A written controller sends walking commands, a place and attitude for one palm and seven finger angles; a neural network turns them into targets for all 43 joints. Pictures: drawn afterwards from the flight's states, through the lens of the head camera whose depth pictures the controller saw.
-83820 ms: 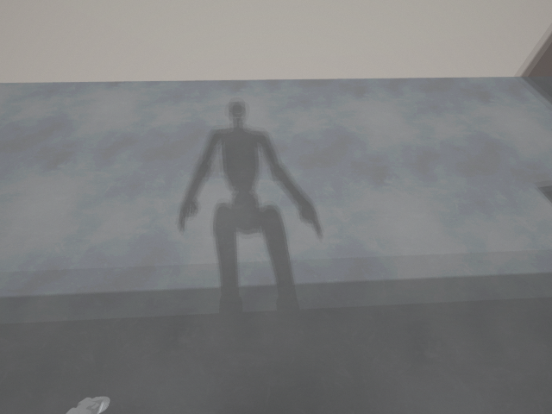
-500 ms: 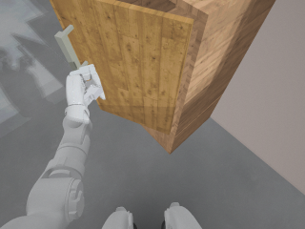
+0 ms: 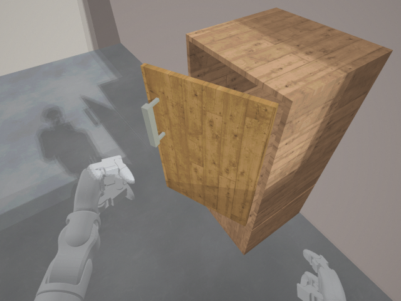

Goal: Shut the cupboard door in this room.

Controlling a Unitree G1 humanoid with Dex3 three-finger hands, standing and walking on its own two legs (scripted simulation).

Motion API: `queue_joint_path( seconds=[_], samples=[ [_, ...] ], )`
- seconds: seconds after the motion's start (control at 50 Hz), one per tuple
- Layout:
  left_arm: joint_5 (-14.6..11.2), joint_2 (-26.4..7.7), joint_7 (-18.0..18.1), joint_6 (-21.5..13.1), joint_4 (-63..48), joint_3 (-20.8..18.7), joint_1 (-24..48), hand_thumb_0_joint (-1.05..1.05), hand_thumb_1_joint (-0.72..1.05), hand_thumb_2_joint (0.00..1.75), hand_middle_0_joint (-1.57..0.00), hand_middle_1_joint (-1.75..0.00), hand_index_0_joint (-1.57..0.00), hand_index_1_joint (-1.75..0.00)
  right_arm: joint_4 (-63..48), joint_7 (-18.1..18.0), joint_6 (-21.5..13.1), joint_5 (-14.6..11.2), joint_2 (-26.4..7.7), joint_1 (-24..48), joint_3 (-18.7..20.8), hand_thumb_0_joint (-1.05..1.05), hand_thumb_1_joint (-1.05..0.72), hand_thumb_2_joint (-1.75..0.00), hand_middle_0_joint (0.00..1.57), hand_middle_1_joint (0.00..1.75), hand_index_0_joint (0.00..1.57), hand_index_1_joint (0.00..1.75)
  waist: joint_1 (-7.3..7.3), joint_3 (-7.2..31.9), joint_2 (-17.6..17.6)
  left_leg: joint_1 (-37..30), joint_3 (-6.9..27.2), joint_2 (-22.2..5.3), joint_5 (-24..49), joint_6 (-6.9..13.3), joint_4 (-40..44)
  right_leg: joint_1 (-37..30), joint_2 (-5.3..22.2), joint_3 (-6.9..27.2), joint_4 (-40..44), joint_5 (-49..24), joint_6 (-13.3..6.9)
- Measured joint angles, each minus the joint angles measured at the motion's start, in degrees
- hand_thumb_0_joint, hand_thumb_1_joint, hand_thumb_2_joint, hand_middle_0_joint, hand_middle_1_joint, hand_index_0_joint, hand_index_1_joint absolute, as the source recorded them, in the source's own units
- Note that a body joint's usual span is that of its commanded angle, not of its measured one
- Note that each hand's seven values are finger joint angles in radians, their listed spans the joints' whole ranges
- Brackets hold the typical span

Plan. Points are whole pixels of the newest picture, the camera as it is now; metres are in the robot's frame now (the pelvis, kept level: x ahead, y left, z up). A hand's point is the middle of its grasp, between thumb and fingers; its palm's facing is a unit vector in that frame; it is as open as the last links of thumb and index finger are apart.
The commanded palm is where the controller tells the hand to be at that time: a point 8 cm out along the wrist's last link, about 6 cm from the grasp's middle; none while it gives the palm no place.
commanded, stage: draw the hand back to the body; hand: left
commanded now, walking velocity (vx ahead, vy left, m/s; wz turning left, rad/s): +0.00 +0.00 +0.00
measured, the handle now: (155, 122) +0.62 +0.18 -0.03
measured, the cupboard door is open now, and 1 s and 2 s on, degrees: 25 25 25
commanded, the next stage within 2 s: step back with the hand held close in 0.90 s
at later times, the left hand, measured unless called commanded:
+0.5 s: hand (22, 215) +0.20 +0.27 +0.17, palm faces +0.43 -0.80 -0.42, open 5.9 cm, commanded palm +0.14 +0.31 +0.19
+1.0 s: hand (18, 226) +0.18 +0.25 +0.18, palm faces +0.45 -0.79 -0.42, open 7.4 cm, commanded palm +0.13 +0.29 +0.19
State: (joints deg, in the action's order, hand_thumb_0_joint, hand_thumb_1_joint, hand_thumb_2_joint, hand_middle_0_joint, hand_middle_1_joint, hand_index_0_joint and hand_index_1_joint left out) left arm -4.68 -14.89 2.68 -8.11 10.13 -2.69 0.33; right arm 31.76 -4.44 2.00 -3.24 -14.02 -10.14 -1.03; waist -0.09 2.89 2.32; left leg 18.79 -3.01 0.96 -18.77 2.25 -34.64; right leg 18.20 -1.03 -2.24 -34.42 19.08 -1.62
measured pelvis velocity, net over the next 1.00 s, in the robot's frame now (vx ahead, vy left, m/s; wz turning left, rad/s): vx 0.00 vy -0.01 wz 0.01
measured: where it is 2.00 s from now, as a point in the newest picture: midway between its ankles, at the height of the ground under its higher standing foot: outside the picture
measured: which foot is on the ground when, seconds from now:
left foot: down 0.00-1.00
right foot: down 0.00-1.00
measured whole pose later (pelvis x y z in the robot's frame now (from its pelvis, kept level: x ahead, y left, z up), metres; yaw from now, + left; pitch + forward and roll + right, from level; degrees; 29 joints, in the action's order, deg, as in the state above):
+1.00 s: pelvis +0.00 -0.01 +0.02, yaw +1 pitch -5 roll +0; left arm -4.0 -20.4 6.1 -6.6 -20.2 -19.2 -26.8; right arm 36.5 -3.7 -5.6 -1.1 -13.1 -11.4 -1.0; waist -3.0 -0.5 4.4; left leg 4.9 -2.1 0.7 -13.3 1.5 -23.0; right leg 3.7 -1.8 -2.9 -21.9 13.4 -2.2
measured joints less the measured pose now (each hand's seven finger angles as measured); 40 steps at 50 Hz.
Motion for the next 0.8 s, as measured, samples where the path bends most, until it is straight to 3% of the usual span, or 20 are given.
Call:
queue_joint_path(
  seconds=[0.12,0.28,0.44,0.58,0.8],
  samples=[
    [0.97,-0.73,1.82,4.15,-8.66,-0.72,-5.95,0.02,0.90,0.90,-0.98,-1.15,-0.98,-1.15,-0.43,-0.22,-0.73,0.63,1.17,1.92,-1.89,0.01,-0.90,-0.90,0.20,0.30,0.20,0.30,-1.76,-1.77,0.69,-7.52,0.53,0.72,2.58,0.30,6.67,-7.87,0.44,-0.34,6.99,-2.56,0.43],
    [1.30,-1.96,2.34,6.24,-19.44,-4.93,-14.65,0.01,0.90,0.90,-0.77,-0.92,-0.77,-0.92,0.44,1.01,-1.64,1.80,2.19,1.00,-3.01,0.01,-0.90,-0.90,0.21,0.30,0.20,0.30,-2.89,-2.86,1.72,-12.73,0.85,1.23,4.40,0.51,11.50,-13.26,0.76,-0.53,11.97,-4.37,0.80],
    [1.01,-4.47,2.96,5.94,-27.71,-11.51,-22.92,0.01,0.89,0.90,-0.55,-0.68,-0.55,-0.68,2.74,1.55,-2.79,2.23,1.56,-1.28,-2.02,0.02,-0.90,-0.90,0.21,0.30,0.21,0.30,-3.21,-2.82,2.43,-13.77,0.98,1.12,4.65,0.42,12.14,-14.47,0.62,-0.64,12.95,-4.74,0.76],
    [0.52,-6.56,3.64,3.68,-31.94,-17.55,-28.44,0.01,0.89,0.90,-0.36,-0.47,-0.36,-0.47,4.32,1.40,-4.59,2.11,0.37,-2.38,-0.35,0.02,-0.90,-0.90,0.21,0.30,0.20,0.30,-3.39,-2.43,2.78,-13.54,1.05,0.81,4.56,0.18,11.47,-14.30,0.33,-0.73,12.42,-4.72,0.49],
    [0.94,-4.18,3.96,2.61,-29.76,-15.49,-26.92,0.01,0.89,0.90,-0.23,-0.33,-0.23,-0.32,5.28,0.52,-6.90,2.02,-0.06,-1.62,0.41,0.02,-0.90,-0.90,0.20,0.30,0.20,0.30,-3.43,-3.15,2.03,-13.36,1.24,0.39,5.29,-0.26,11.26,-13.94,-0.06,-0.97,11.79,-5.12,-0.13]
  ],
)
